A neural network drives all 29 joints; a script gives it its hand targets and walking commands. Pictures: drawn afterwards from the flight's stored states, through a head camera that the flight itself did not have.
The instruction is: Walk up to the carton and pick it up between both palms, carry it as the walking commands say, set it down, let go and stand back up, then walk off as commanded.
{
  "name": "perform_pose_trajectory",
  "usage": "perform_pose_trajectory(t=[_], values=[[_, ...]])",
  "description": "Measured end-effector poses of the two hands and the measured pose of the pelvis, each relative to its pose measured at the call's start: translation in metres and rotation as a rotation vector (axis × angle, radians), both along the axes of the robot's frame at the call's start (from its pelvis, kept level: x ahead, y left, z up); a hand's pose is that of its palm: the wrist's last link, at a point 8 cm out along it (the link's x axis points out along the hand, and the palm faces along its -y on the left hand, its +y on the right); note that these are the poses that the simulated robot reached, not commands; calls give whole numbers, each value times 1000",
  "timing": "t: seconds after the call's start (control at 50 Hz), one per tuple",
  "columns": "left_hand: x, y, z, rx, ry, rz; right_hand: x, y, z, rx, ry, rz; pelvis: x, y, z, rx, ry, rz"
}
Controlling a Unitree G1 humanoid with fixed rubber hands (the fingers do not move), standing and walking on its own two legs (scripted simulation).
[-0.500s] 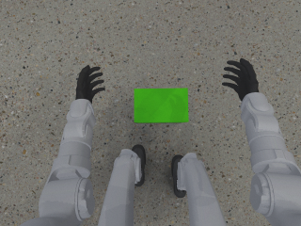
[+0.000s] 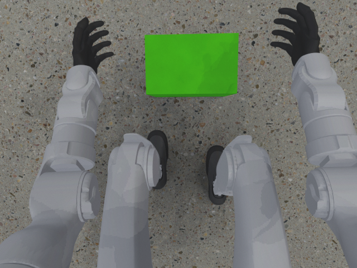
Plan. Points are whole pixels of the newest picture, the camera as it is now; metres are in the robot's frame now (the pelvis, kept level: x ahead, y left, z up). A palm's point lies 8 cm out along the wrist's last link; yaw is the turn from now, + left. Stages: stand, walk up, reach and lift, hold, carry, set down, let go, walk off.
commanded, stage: reach and lift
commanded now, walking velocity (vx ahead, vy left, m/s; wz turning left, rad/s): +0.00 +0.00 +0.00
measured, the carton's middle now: (190, 70) +0.49 +0.00 -0.37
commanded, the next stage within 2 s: none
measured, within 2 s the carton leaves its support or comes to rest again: neither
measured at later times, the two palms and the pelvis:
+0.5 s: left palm (92, 73) +0.47 +0.25 -0.27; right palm (274, 64) +0.49 -0.20 -0.28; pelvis -0.01 +0.00 -0.09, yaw +0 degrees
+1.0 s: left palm (102, 73) +0.47 +0.24 -0.30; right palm (272, 65) +0.49 -0.20 -0.30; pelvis +0.00 +0.00 -0.10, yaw -1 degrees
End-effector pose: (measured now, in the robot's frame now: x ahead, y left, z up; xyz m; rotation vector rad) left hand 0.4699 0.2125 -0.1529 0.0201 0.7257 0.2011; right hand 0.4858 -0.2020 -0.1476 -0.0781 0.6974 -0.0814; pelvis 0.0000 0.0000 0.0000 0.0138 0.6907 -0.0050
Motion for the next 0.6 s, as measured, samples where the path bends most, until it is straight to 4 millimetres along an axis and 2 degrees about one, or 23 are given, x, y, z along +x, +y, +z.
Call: perform_pose_trajectory(t=[0.12,0.16,0.24,0.38,0.5,0.6], values=[[7,0,-52,25,14,-29,3,4,-52,-10,-9,0,-15,0,-24,-5,-213,-6],[12,11,-60,48,15,-18,1,7,-72,9,13,-13,-14,0,-37,-5,-205,-4],[16,20,-67,53,-1,8,-2,16,-95,17,39,4,-10,1,-58,3,-217,0],[7,34,-93,64,62,19,4,9,-111,-4,33,8,-9,2,-78,4,-235,6],[-2,41,-118,52,98,20,0,1,-131,-22,97,16,-8,1,-93,-2,-202,6],[-3,42,-138,37,104,7,6,-6,-140,-46,101,18,-7,0,-105,-6,-181,6]])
